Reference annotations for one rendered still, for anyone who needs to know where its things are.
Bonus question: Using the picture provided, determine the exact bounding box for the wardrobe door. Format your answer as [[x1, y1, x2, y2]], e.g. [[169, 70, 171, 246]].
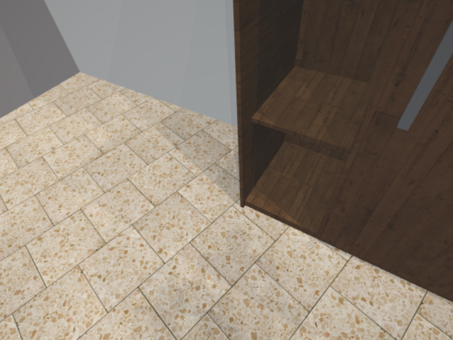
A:
[[315, 0, 453, 300]]

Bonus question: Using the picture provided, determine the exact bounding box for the handle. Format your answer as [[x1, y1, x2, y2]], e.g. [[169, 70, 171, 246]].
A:
[[397, 20, 453, 130]]

